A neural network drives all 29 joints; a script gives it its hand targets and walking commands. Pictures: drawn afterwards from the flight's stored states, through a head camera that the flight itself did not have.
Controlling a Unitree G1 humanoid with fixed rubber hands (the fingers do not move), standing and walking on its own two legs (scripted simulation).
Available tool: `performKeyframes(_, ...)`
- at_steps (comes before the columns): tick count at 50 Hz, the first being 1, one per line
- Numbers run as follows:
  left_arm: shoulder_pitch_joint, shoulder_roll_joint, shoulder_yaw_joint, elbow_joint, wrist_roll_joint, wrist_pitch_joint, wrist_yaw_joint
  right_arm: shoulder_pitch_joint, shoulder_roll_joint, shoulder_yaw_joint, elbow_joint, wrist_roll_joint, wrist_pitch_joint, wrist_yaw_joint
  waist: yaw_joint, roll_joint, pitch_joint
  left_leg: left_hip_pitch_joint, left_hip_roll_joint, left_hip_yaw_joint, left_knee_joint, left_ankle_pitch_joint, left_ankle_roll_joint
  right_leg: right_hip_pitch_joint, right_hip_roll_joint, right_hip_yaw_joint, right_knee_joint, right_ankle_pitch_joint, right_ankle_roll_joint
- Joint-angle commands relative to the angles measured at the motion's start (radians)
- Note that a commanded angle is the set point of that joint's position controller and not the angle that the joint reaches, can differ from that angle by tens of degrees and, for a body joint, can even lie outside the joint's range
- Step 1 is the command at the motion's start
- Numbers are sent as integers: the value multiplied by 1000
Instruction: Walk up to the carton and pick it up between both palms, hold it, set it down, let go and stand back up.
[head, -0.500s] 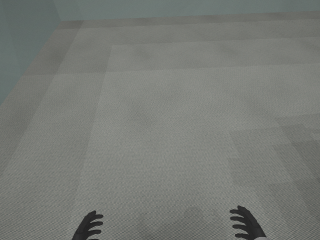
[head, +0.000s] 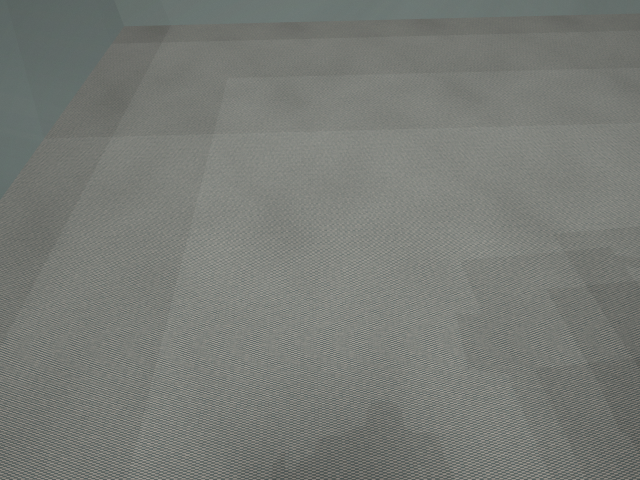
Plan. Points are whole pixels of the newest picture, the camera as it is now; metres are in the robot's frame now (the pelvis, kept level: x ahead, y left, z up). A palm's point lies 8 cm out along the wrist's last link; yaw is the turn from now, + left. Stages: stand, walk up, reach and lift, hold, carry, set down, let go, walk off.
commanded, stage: stand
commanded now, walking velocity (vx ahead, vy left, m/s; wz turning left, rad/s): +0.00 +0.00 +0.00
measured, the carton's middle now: out of the picture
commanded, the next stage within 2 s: walk up in 1.30 s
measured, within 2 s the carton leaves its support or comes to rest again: neither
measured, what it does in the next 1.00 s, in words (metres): stands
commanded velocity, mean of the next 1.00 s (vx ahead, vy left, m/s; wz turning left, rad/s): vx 0.00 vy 0.00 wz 0.00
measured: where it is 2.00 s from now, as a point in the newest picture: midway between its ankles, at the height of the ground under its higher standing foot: outside the picture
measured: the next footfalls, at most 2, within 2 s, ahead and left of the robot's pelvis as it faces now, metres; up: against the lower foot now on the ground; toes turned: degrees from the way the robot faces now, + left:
right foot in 1.76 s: +0.10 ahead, -0.21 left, +0.00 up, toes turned -24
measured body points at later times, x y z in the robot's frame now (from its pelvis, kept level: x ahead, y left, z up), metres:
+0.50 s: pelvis +0.02 +0.00 +0.01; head +0.02 +0.00 +0.46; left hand +0.01 +0.20 -0.15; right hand +0.01 -0.20 -0.15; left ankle -0.01 +0.12 -0.72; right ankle -0.02 -0.12 -0.72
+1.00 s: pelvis +0.02 +0.00 +0.02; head +0.02 +0.00 +0.47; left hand +0.00 +0.19 -0.15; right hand -0.01 -0.19 -0.15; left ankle -0.01 +0.12 -0.72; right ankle -0.02 -0.12 -0.72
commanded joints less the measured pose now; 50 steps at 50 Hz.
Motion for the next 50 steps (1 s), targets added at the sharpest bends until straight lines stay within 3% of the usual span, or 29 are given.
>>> performKeyframes(1, 36, 110, 31, -20, -2, -26, 9, 39, -91, -30, -20, 2, -27, -7, -6, 4, -46, 20, 54, -68, -163, 279, 44, 26, -55, 72, -148, 324, -42)
performKeyframes(3, 22, 114, 32, -1, 0, -28, 13, 25, -83, -24, 4, 4, -28, -12, -2, 29, -12, 17, 57, -65, -171, 316, 52, 31, -66, 80, -164, 344, -43)
performKeyframes(4, 19, 114, 29, 12, 2, -26, 13, 36, -90, -27, 13, 6, -27, -10, -12, 11, -2, 27, 49, -62, -177, 324, 45, 31, -63, 82, -177, 343, -41)
performKeyframes(7, 45, 94, 29, 57, -2, -34, 16, 40, -77, -30, 61, 5, -28, -11, -1, 13, -24, 16, 55, -61, -182, 350, 40, 93, -75, 83, -172, 407, -45)
performKeyframes(10, 61, 71, 22, 97, -2, -30, 21, 46, -87, -34, 96, 2, -30, -18, 1, -25, -5, 69, 54, -54, -197, 372, 35, 82, -79, 87, -198, 423, -47)
performKeyframes(14, 53, 75, 22, 148, -3, -34, 17, 43, -49, -24, 148, 8, -27, -18, -3, -3, 34, 97, 63, -57, -225, 364, 42, 66, -74, 78, -231, 369, -40)
performKeyframes(16, 49, 76, 24, 171, -5, -34, 21, 75, -44, -25, 176, 8, -30, -18, -9, -42, 7, 111, 68, -55, -227, 387, 43, 108, -75, 79, -222, 406, -39)
performKeyframes(18, 80, 33, 15, 199, -4, -34, 23, 60, -38, -22, 189, 8, -31, -20, 6, 0, 38, 99, 68, -53, -236, 399, 38, 115, -79, 83, -230, 417, -37)
performKeyframes(19, 77, 42, 14, 211, -1, -33, 24, 66, -23, -18, 202, 10, -28, -22, 1, -21, 32, 111, 62, -55, -239, 399, 34, 120, -79, 75, -231, 423, -37)
performKeyframes(20, 73, 24, 12, 216, -7, -33, 25, 76, -18, -15, 217, 7, -26, -25, 4, 19, 57, 113, 67, -47, -241, 408, 32, 104, -82, 79, -236, 405, -36)
performKeyframes(21, 83, 31, 12, 226, -6, -32, 24, 73, -5, -10, 222, 7, -24, -25, 3, -12, 68, 110, 67, -53, -249, 402, 30, 101, -75, 76, -236, 405, -36)
performKeyframes(22, 80, 40, 12, 238, -9, -30, 26, 68, -20, -14, 229, 3, -25, -24, -5, -8, 76, 125, 68, -51, -248, 383, 33, 97, -78, 80, -245, 417, -35)
performKeyframes(25, 73, 33, 8, 249, -3, -30, 27, 79, -21, -11, 256, 8, -23, -23, -2, 6, 81, 117, 66, -50, -259, 357, 30, 103, -83, 82, -253, 388, -32)
performKeyframes(26, 84, 22, 9, 262, -7, -29, 27, 94, -8, -9, 259, 9, -24, -25, -9, -19, 67, 126, 69, -53, -255, 384, 30, 110, -81, 82, -249, 395, -32)
performKeyframes(27, 90, 26, 7, 265, -7, -29, 26, 98, -7, -9, 271, 4, -24, -28, -3, 5, 68, 140, 70, -48, -259, 400, 24, 105, -77, 81, -256, 406, -38)
performKeyframes(29, 82, 33, 12, 273, -3, -26, 31, 79, -23, -8, 275, 0, -26, -26, -2, -25, 89, 104, 72, -47, -279, 374, 26, 125, -77, 75, -257, 381, -26)
performKeyframes(30, 85, 7, 5, 280, -9, -26, 32, 91, -10, -5, 280, 6, -28, -28, -2, 9, 80, 110, 74, -50, -273, 399, 34, 138, -85, 80, -252, 397, -29)
performKeyframes(32, 104, 20, 8, 288, -10, -25, 30, 79, 19, 3, 285, 5, -30, -24, 10, 3, 62, 134, 78, -55, -270, 408, 31, 136, -78, 78, -257, 398, -26)
performKeyframes(33, 78, 32, 13, 289, -5, -24, 30, 99, 24, 3, 293, 8, -32, -23, -9, -24, 56, 135, 68, -54, -276, 389, 34, 149, -81, 80, -258, 383, -29)
performKeyframes(36, 94, 4, 7, 301, -6, -25, 28, 77, -10, -2, 295, 4, -34, -27, 1, -1, 75, 146, 74, -49, -274, 423, 28, 126, -75, 78, -263, 405, -27)
performKeyframes(38, 97, -6, 2, 310, -7, -24, 33, 98, 1, -1, 304, 4, -29, -25, -2, -15, 66, 139, 79, -54, -274, 419, 31, 152, -78, 78, -260, 412, -26)
performKeyframes(39, 106, 12, 3, 306, -8, -23, 32, 99, 13, 4, 311, 7, -26, -28, 3, 15, 86, 141, 73, -47, -280, 414, 28, 136, -80, 72, -262, 418, -22)
performKeyframes(43, 99, -6, -2, 311, -4, -18, 33, 106, 15, 7, 315, 8, -27, -28, -8, -21, 108, 120, 71, -40, -286, 372, 16, 129, -80, 71, -272, 395, -16)
performKeyframes(45, 97, -9, -4, 309, -6, -18, 35, 115, 23, 9, 321, 11, -23, -29, -7, 25, 119, 118, 73, -45, -294, 385, 21, 115, -80, 76, -267, 370, -22)
performKeyframes(48, 110, -3, 0, 321, -2, -20, 36, 96, 22, 11, 317, 3, -30, -30, 3, 9, 104, 138, 80, -52, -289, 404, 29, 129, -78, 74, -275, 374, -21)
performKeyframes(50, 101, 5, -2, 310, -6, -22, 34, 109, 4, 12, 316, 6, -30, -32, 2, -30, 120, 125, 84, -56, -298, 399, 30, 119, -77, 76, -274, 368, -23)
